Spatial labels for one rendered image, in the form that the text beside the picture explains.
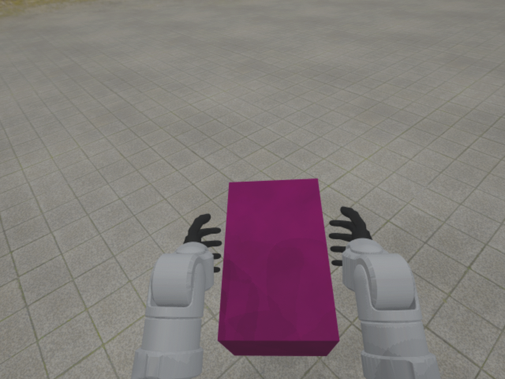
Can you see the robot right forearm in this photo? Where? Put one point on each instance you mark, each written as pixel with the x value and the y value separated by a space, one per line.
pixel 393 334

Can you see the left robot hand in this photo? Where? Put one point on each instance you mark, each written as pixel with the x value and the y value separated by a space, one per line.
pixel 195 233

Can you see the right robot hand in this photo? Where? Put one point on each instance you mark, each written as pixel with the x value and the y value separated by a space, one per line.
pixel 357 227

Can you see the robot left forearm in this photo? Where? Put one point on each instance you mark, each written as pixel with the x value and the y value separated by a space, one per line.
pixel 170 346

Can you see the carton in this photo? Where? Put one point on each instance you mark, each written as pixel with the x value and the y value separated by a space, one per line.
pixel 276 297

